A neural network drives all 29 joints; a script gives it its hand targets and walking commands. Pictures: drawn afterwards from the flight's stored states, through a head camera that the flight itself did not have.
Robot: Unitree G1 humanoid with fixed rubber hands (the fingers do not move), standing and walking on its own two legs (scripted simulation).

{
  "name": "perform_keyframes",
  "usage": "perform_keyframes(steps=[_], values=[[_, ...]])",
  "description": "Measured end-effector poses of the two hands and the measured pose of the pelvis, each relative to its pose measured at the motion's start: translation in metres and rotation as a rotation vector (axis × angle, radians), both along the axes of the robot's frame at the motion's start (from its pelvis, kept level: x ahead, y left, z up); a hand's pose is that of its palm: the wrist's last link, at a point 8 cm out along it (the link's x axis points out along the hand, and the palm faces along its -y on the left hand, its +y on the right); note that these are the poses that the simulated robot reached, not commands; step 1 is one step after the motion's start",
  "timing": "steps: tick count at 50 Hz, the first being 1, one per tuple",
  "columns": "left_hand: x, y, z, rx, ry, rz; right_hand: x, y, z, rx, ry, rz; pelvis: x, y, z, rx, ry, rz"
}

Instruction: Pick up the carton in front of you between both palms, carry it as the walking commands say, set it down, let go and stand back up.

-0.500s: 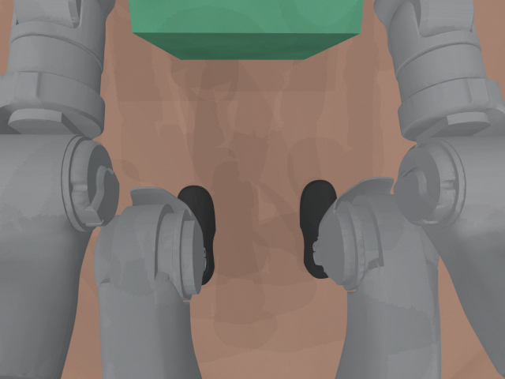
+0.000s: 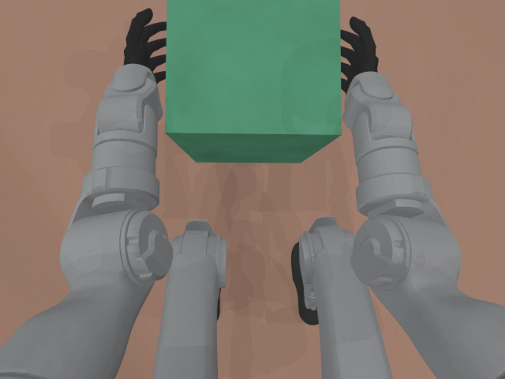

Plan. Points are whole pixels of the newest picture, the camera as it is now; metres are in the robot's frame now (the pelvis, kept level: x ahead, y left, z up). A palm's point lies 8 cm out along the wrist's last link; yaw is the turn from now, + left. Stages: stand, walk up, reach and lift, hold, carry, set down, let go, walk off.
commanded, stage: reach and lift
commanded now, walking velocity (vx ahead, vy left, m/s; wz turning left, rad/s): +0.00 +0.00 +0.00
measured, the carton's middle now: (250, 90) +0.53 +0.02 -0.14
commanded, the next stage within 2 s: none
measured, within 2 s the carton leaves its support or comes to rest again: neither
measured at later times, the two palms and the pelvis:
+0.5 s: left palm (99, 49) +0.49 +0.16 +0.07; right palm (425, 51) +0.48 -0.14 +0.07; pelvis +0.03 +0.00 +0.11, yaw +0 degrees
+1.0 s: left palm out of the picture +0.43 +0.15 +0.23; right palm out of the picture +0.43 -0.14 +0.23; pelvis +0.07 +0.00 +0.25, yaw +1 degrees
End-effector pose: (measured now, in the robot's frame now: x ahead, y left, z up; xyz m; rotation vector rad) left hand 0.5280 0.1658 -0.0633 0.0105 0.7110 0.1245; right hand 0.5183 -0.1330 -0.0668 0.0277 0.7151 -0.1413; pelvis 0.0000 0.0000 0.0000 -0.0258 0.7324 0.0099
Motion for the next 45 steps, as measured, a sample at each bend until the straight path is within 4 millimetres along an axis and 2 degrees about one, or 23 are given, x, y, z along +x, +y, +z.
perform_keyframes(steps=[7, 15, 31, 45], values=[[-0.009, -0.007, 0.03, -0.003, -0.009, -0.007, -0.01, -0.007, 0.032, -0.008, -0.009, -0.006, -0.002, 0.002, 0.028, 0.002, 0.021, -0.003], [-0.019, -0.007, 0.066, -0.014, -0.024, 0.008, -0.017, -0.007, 0.071, -0.005, -0.024, -0.006, 0.008, 0.002, 0.058, 0.006, 0.017, -0.006], [-0.054, -0.009, 0.174, -0.022, -0.012, 0.026, -0.048, -0.009, 0.179, 0.007, -0.012, -0.003, 0.04, 0.001, 0.146, 0.012, -0.114, -0.001], [-0.085, -0.011, 0.259, -0.026, -0.017, 0.037, -0.077, -0.011, 0.263, 0.009, -0.017, 0.003, 0.064, 0.0, 0.221, 0.022, -0.284, -0.005]])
